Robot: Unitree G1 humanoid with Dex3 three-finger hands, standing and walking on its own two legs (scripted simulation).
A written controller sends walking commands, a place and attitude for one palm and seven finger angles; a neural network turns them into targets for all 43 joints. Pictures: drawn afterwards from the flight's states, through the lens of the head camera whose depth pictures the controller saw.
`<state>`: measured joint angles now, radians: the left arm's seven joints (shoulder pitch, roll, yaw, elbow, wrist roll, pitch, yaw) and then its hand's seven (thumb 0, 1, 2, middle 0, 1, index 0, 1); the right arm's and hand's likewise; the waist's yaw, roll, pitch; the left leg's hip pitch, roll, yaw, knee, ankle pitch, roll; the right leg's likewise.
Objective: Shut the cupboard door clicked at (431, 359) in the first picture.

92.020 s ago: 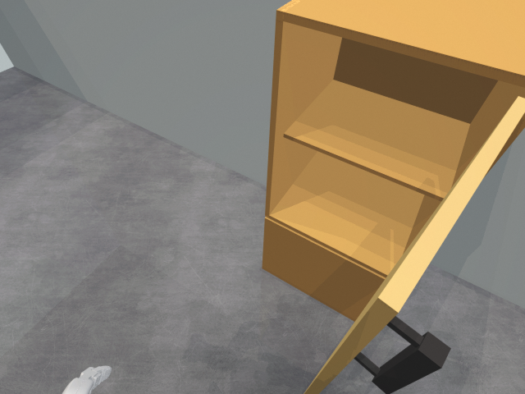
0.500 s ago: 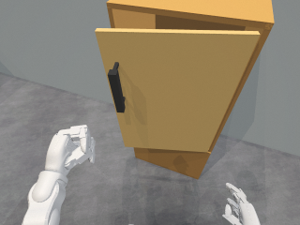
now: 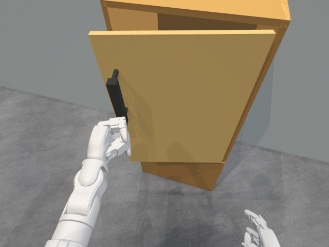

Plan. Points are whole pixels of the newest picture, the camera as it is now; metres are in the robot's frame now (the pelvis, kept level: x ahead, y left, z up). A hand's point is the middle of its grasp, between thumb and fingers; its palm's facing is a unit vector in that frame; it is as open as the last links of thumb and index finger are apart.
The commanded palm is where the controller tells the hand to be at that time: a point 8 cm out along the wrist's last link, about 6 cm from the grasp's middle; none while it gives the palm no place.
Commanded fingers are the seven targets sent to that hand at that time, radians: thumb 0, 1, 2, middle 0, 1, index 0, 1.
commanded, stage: bring the fist close to the handle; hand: left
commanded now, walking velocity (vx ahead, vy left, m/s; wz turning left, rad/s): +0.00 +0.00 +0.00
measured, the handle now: (119, 98) +0.48 +0.15 +0.09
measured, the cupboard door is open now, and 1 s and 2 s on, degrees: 16 16 2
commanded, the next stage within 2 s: push the door shut along its arc in 0.64 s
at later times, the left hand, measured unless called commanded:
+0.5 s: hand (131, 123) +0.38 +0.10 +0.10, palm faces +0.00 -1.00 -0.04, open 3.1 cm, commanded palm +0.35 +0.15 +0.09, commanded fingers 0.00 0.90 0.90 -1.30 -1.50 -1.30 -1.50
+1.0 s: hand (132, 120) +0.40 +0.10 +0.09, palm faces -0.07 -1.00 -0.02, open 3.1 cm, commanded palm +0.38 +0.15 +0.09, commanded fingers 0.00 0.90 0.90 -1.30 -1.50 -1.30 -1.50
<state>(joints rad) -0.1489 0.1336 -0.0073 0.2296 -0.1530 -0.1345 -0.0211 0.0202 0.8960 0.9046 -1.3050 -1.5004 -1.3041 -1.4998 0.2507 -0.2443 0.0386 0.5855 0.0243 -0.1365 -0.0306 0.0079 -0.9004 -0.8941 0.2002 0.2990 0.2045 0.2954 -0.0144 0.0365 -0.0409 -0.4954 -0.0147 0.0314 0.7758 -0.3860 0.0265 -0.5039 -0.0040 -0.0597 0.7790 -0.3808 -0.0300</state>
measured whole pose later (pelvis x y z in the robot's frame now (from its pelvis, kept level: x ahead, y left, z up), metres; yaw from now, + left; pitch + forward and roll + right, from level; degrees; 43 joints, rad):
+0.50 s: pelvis +0.00 -0.01 +0.00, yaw -1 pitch +7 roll +1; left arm -0.33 0.14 0.07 0.49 -0.13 -0.26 0.01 0.02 0.90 0.90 -1.30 -1.50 -1.30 -1.50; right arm 0.31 -0.25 0.00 0.62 0.02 -0.05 0.00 0.01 -0.90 -0.89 0.20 0.30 0.20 0.30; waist -0.03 0.03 -0.08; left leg -0.49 0.01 0.04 0.74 -0.37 0.01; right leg -0.52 0.02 -0.05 0.76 -0.37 -0.05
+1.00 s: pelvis -0.02 -0.01 +0.00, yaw +0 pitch +7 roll +0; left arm -0.56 0.19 0.09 0.75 -0.16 -0.28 -0.07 0.02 0.90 0.90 -1.31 -1.50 -1.31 -1.50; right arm 0.25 -0.25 0.03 0.63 0.03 -0.06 -0.03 0.00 -0.90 -0.89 0.20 0.30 0.20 0.30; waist -0.05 0.02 -0.03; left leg -0.54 0.00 0.03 0.76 -0.35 0.02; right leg -0.55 0.01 -0.06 0.76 -0.34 -0.04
